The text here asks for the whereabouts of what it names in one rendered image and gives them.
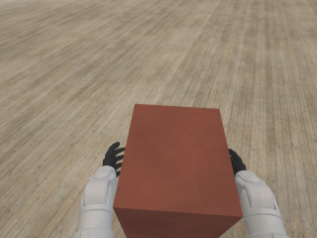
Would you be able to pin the right robot forearm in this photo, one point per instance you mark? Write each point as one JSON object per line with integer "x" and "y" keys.
{"x": 259, "y": 205}

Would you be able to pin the left robot forearm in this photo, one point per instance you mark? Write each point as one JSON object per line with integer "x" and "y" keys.
{"x": 96, "y": 206}

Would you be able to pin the robot left hand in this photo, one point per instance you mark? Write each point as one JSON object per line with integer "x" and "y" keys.
{"x": 111, "y": 159}

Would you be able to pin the carton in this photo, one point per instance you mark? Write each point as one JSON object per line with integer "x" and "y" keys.
{"x": 176, "y": 178}

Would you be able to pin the robot right hand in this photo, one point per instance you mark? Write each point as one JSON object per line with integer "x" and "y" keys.
{"x": 236, "y": 161}

